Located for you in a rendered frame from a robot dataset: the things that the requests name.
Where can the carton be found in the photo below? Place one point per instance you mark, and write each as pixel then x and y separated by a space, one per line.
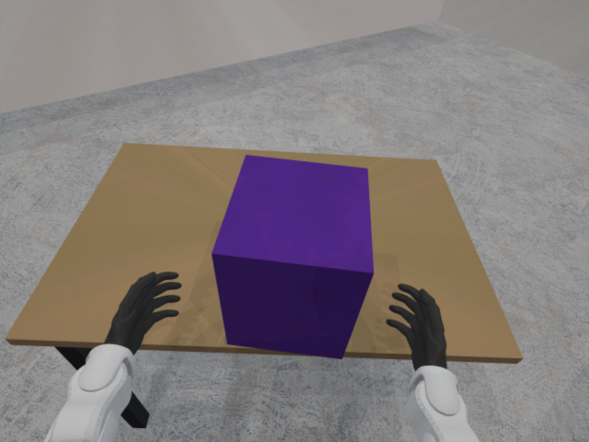
pixel 293 258

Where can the robot left forearm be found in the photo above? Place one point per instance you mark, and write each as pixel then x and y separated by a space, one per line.
pixel 98 392

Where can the right robot hand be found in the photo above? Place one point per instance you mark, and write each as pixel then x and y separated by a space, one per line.
pixel 426 335

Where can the robot right forearm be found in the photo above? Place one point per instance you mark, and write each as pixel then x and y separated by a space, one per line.
pixel 435 410

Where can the left robot hand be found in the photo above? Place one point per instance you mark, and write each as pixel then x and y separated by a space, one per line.
pixel 135 315

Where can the table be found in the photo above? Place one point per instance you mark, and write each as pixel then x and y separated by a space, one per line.
pixel 159 208

